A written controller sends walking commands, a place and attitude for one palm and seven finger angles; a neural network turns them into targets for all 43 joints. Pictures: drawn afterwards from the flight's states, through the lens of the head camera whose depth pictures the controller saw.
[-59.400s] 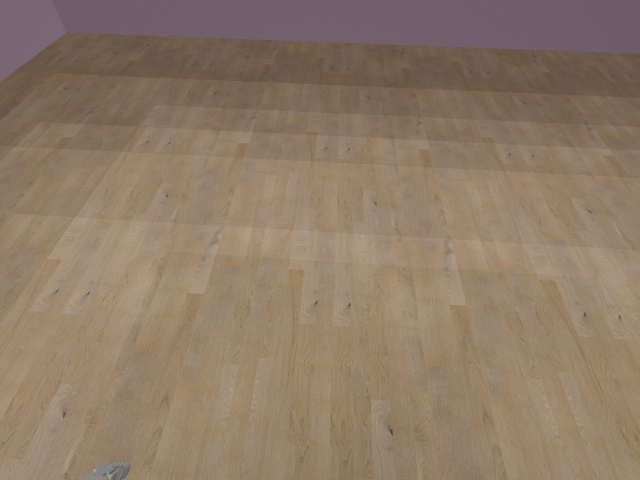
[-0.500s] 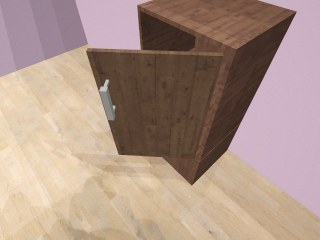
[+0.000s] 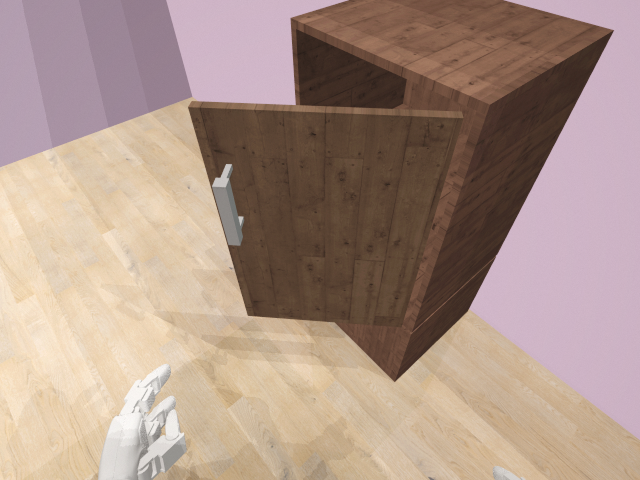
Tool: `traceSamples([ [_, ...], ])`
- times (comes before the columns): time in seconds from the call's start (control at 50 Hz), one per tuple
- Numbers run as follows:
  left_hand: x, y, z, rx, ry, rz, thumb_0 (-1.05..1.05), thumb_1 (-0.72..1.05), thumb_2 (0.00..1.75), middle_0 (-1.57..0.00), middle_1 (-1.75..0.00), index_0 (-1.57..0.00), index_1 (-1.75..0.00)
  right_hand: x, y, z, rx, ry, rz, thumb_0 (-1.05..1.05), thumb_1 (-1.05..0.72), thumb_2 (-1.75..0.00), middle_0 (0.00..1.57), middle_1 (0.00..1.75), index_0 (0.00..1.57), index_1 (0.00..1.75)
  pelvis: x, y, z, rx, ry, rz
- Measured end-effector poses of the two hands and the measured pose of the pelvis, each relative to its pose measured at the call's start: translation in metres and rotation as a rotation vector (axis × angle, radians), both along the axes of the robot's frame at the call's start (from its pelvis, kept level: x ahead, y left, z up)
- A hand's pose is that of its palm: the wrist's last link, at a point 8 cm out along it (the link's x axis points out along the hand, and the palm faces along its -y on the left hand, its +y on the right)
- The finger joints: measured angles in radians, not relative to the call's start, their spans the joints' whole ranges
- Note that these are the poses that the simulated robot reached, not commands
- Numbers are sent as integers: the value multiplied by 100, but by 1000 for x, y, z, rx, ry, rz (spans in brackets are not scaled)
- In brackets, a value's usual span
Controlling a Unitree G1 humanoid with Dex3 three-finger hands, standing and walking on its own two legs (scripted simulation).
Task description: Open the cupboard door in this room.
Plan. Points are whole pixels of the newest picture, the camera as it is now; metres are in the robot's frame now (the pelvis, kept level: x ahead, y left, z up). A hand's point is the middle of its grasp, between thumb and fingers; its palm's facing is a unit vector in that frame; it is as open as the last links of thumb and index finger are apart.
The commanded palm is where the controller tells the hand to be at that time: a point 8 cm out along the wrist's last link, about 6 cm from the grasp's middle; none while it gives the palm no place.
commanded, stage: raise the hand with hooked fingers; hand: left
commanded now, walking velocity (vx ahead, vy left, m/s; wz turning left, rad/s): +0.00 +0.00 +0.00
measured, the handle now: (231, 205) +0.54 +0.18 +0.02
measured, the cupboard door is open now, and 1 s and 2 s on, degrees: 44 44 44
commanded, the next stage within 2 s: move the hooked fingers beside the handle in 1.94 s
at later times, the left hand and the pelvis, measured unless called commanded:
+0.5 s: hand (169, 437) +0.18 +0.20 -0.03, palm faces -0.08 -1.00 -0.05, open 10.0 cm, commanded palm +0.16 +0.26 -0.02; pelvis -0.04 -0.01 -0.08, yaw +0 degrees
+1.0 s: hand (129, 394) +0.22 +0.25 +0.00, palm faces -0.04 -1.00 -0.05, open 12.9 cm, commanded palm +0.20 +0.30 +0.01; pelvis -0.03 +0.02 -0.05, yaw -1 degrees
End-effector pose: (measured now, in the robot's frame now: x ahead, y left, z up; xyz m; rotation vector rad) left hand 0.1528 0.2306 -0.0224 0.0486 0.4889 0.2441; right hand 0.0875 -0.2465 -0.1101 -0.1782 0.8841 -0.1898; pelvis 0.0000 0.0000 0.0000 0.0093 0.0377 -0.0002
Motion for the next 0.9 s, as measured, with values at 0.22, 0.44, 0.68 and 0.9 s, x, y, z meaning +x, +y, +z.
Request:
traceSamples([
  [0.22,-5,-9,-23,-64,-426,-308,0,66,79,-22,-46,-22,-46,100,-21,13,-85,-418,147,1,-90,-90,20,30,20,30,-33,-12,-70,11,181,-19],
  [0.44,-1,17,-7,-3,-461,-294,1,40,68,-23,-62,-24,-62,72,13,-33,-21,-270,170,1,-90,-90,20,30,20,30,-40,-13,-82,-47,192,14],
  [0.68,28,40,11,-13,-400,-292,1,13,56,-25,-80,-26,-80,4,7,-35,-21,-120,52,2,-90,-90,21,30,20,30,-37,1,-62,-35,190,-8],
  [0.9,43,60,18,-15,-424,-302,0,-13,45,-27,-97,-28,-97,23,-1,-9,-102,-171,79,2,-90,-90,20,30,20,30,-32,12,-55,-45,173,-7],
])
